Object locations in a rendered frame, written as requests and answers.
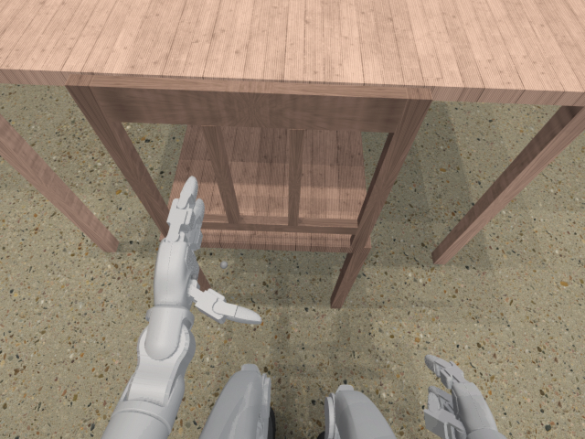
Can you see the chair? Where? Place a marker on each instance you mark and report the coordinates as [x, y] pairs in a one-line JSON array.
[[279, 165]]

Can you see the left robot forearm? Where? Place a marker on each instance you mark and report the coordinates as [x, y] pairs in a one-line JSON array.
[[151, 399]]

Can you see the robot left hand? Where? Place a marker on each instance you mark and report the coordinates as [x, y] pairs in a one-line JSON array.
[[176, 262]]

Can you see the table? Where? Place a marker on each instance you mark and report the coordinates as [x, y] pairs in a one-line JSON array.
[[500, 51]]

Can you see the left robot thigh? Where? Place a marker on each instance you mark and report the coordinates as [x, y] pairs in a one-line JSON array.
[[245, 400]]

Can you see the robot left shin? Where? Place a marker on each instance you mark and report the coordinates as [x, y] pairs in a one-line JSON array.
[[262, 428]]

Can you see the robot right hand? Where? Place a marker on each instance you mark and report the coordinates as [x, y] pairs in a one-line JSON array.
[[455, 416]]

